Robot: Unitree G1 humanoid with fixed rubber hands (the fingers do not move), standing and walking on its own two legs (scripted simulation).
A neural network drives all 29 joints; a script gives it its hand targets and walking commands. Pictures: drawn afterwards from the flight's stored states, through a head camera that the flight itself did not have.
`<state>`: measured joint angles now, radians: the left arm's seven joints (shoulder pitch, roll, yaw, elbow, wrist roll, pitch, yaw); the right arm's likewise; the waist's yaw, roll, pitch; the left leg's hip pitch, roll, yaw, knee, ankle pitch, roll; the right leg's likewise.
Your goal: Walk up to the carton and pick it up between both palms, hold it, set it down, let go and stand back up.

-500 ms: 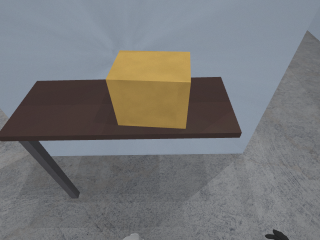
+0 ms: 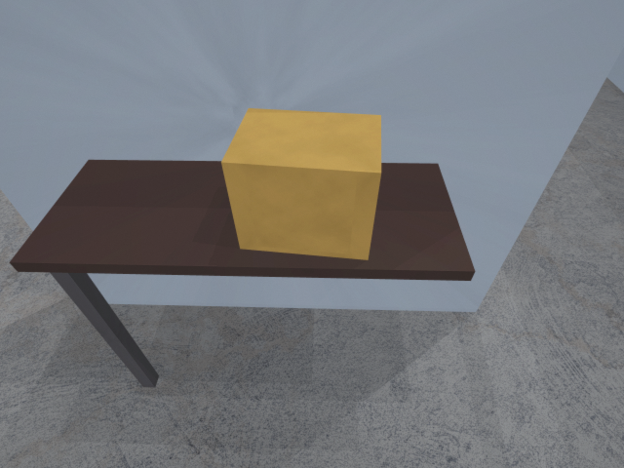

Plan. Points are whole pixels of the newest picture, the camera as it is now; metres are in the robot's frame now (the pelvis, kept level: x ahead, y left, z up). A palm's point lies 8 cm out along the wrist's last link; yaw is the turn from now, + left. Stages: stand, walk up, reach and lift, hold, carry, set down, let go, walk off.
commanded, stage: walk up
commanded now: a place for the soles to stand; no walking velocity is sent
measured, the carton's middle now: (308, 184) +0.63 +0.05 +0.02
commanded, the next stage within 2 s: none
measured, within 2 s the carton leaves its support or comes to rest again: neither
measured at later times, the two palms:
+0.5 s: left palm out of the picture +0.14 +0.27 -0.09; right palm out of the picture +0.15 -0.25 -0.09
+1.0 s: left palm out of the picture +0.15 +0.25 -0.07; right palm out of the picture +0.07 -0.29 -0.10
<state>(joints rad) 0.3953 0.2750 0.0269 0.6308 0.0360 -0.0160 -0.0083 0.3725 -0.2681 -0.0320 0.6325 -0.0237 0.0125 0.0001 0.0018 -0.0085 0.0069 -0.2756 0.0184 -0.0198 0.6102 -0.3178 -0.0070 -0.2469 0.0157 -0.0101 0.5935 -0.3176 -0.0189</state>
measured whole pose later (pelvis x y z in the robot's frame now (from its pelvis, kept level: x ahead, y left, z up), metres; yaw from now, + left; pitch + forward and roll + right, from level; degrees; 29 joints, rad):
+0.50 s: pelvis +0.03 +0.01 -0.01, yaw +1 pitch -1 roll +0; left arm 0.32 0.30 0.01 0.58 0.02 0.00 0.00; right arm 0.31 -0.28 -0.02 0.58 -0.03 -0.01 0.01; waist 0.00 -0.01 0.02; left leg -0.25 -0.01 -0.02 0.66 -0.39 0.00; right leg -0.23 -0.02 -0.01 0.67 -0.42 -0.01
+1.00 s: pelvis +0.04 -0.02 +0.01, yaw +1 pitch -3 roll +0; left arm 0.35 0.29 0.06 0.57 0.03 -0.02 -0.04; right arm 0.41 -0.29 -0.05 0.67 -0.05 -0.02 0.00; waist -0.06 0.00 0.05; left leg -0.17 0.05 0.00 0.54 -0.32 0.03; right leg -0.39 -0.02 -0.03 0.80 -0.45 0.00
